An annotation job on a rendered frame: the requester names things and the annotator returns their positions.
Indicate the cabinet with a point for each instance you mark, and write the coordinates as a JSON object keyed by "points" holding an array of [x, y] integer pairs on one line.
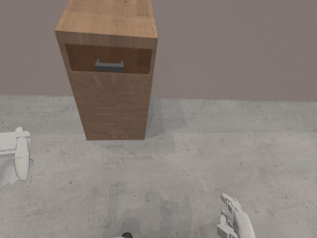
{"points": [[111, 105]]}

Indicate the handle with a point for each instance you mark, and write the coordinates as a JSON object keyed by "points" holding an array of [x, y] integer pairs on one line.
{"points": [[107, 66]]}

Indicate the robot right hand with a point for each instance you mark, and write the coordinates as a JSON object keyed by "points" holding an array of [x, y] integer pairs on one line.
{"points": [[239, 225]]}

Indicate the drawer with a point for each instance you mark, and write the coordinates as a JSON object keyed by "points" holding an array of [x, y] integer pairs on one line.
{"points": [[84, 57]]}

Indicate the robot left hand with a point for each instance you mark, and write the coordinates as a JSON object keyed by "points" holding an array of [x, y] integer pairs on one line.
{"points": [[15, 144]]}

